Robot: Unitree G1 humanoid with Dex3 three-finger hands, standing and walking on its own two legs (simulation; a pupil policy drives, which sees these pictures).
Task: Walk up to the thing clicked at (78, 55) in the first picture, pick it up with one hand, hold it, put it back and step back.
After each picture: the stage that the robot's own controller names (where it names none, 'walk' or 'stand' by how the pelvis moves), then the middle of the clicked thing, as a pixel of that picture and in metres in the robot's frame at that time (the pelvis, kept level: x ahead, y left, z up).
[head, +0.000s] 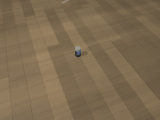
stand; (77, 51) +1.30 +0.06 -0.72
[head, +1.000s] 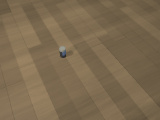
walk; (62, 52) +1.16 +0.15 -0.70
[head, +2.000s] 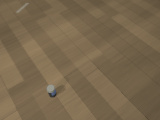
walk; (51, 91) +0.67 +0.23 -0.69
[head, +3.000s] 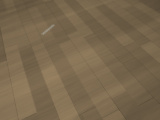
stand; out of the picture +0.39 +0.26 -0.71
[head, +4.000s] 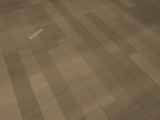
stand; out of the picture +0.33 +0.21 -0.71
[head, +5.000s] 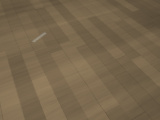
stand; out of the picture +0.33 +0.19 -0.72
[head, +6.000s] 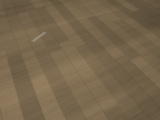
stand; out of the picture +0.34 +0.21 -0.73
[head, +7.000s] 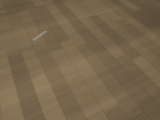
stand; out of the picture +0.33 +0.20 -0.73
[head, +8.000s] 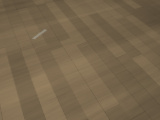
go down; out of the picture +0.32 +0.20 -0.73
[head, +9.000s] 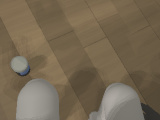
go down; (21, 66) +0.41 +0.25 -0.31
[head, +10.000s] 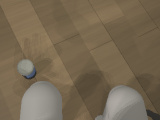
approach; (27, 70) +0.40 +0.25 -0.30
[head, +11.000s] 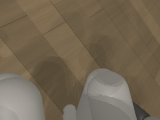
close in; out of the picture +0.38 +0.29 -0.22
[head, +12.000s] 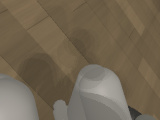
close; out of the picture +0.38 +0.30 -0.21
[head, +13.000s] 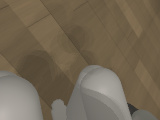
lift; out of the picture +0.37 +0.30 -0.22
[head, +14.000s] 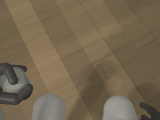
lift; (17, 85) +0.32 +0.22 -0.04
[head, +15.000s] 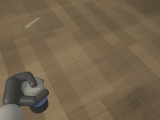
hold; (36, 95) +0.32 +0.17 +0.00
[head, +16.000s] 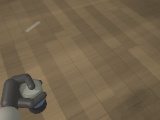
hold; (34, 96) +0.32 +0.18 +0.00
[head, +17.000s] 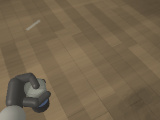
hold; (38, 96) +0.33 +0.16 -0.01
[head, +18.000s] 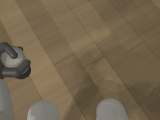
crouch; (17, 64) +0.42 +0.22 -0.08
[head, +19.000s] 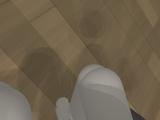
lower; out of the picture +0.40 +0.30 -0.22
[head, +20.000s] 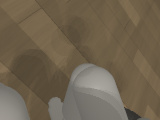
lower; out of the picture +0.41 +0.31 -0.22
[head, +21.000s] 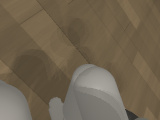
lower; out of the picture +0.40 +0.31 -0.22
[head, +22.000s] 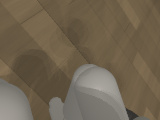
lower; out of the picture +0.40 +0.31 -0.22
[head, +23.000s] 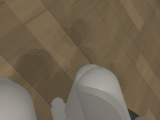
loosen; out of the picture +0.39 +0.30 -0.22
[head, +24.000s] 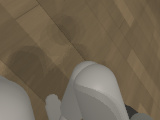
withdraw; out of the picture +0.39 +0.29 -0.22
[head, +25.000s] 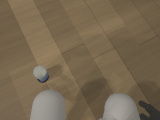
walk; (41, 74) +0.43 +0.22 -0.39
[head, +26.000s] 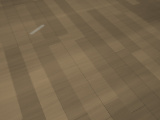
stand; out of the picture +0.36 +0.19 -0.66
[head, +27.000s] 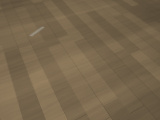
stand; out of the picture +0.37 +0.20 -0.67
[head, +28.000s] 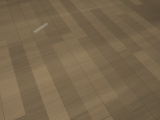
stand; out of the picture +0.37 +0.19 -0.70
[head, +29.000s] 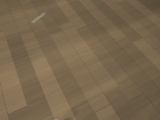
walk; out of the picture +0.39 +0.19 -0.71
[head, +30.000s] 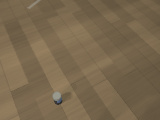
walk; (57, 98) +0.55 +0.21 -0.69
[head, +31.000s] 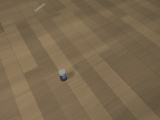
walk; (62, 75) +0.87 +0.26 -0.70
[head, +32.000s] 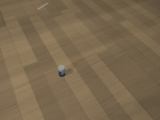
stand; (61, 71) +0.97 +0.20 -0.71
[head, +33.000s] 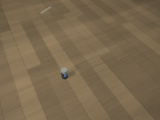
stand; (64, 73) +0.98 +0.18 -0.72
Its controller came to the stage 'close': yes
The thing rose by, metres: 0.71
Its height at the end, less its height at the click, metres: +0.00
